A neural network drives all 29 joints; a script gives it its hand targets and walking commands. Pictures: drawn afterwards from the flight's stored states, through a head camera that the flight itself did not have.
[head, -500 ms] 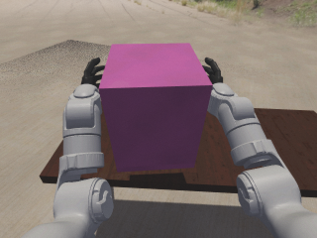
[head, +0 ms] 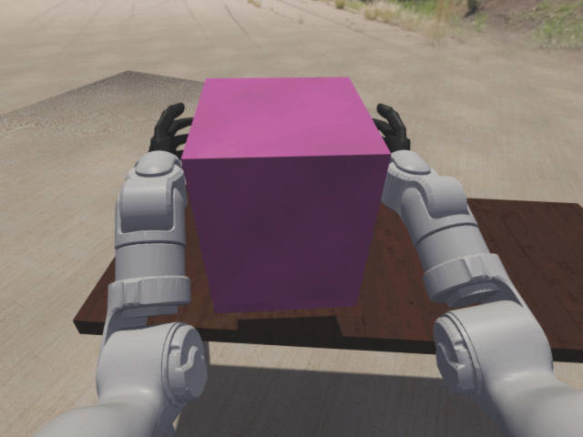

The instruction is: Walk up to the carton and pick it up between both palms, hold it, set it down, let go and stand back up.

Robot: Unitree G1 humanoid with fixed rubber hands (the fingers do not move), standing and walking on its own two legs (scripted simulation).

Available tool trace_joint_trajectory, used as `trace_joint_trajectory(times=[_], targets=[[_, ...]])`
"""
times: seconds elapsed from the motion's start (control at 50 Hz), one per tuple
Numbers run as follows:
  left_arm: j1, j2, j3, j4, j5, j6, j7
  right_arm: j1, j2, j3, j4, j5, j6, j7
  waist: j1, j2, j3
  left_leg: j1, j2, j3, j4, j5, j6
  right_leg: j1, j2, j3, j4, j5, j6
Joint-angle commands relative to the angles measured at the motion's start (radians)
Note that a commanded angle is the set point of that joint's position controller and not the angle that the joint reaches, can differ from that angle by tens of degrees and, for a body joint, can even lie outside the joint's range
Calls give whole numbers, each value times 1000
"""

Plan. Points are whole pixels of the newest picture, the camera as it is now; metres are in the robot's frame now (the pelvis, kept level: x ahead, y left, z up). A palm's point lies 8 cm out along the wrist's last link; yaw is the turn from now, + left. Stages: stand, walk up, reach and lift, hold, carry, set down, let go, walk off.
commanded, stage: hold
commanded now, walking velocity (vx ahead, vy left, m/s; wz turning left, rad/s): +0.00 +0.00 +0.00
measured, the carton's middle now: (282, 194) +0.38 +0.00 +0.21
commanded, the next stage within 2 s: set down in 1.70 s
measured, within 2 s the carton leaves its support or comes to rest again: neither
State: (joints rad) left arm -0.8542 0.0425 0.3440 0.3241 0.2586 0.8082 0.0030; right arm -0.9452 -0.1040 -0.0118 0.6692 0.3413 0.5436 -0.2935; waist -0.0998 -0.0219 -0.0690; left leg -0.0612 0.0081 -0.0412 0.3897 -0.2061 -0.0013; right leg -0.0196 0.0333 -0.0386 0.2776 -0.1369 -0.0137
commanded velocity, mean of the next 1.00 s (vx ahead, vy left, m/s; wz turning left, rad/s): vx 0.00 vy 0.00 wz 0.00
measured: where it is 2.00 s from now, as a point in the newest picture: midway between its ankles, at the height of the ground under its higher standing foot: outside the picture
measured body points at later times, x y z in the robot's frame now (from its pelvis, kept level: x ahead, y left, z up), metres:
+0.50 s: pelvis +0.00 +0.00 +0.00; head -0.08 +0.02 +0.44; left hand +0.39 +0.15 +0.26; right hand +0.38 -0.14 +0.26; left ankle +0.01 +0.11 -0.75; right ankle +0.02 -0.11 -0.75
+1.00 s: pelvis +0.00 +0.00 +0.00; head -0.08 +0.02 +0.44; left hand +0.39 +0.15 +0.27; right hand +0.38 -0.14 +0.26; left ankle +0.01 +0.11 -0.75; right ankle +0.02 -0.11 -0.75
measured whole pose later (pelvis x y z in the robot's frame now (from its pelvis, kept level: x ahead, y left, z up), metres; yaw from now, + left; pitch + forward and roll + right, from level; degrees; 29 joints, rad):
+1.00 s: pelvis +0.00 +0.00 +0.00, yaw +0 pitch -7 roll -1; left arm -0.85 0.04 0.35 0.31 0.26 0.81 0.00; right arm -0.94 -0.10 -0.01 0.66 0.34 0.55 -0.29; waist -0.10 -0.02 -0.07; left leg -0.06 0.01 -0.04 0.39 -0.21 0.00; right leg -0.01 0.03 -0.04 0.28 -0.14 -0.01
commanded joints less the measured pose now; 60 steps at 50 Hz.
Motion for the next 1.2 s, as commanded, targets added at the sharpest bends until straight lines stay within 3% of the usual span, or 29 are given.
trace_joint_trajectory(times=[0.0, 1.18], targets=[[-680, -651, -452, -88, -155, -60, -131, -803, 669, 300, -360, 132, -48, 112, -7, 65, -368, 29, -46, 16, -47, 238, -43, 131, 39, 15, -7, 158, 51], [-683, -650, -458, -98, -156, -58, -133, -800, 673, 301, -365, 131, -46, 111, -10, 63, -363, 28, -47, 17, -49, 234, -42, 131, 39, 15, -7, 158, 51]])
